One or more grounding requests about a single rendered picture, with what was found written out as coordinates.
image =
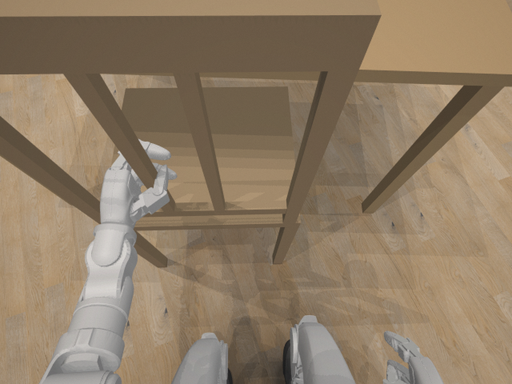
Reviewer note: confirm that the robot left forearm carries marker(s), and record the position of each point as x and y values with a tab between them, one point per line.
94	338

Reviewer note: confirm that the table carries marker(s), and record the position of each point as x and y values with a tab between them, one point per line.
441	42

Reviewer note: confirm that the right robot hand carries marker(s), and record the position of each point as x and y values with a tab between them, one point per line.
421	369

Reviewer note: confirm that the chair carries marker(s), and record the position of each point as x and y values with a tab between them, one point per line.
231	147

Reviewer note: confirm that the left robot hand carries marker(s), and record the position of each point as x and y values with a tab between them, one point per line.
121	186

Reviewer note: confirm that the robot right shin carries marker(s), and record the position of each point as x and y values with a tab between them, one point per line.
296	372

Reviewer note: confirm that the robot left thigh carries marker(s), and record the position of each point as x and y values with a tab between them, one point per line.
206	362

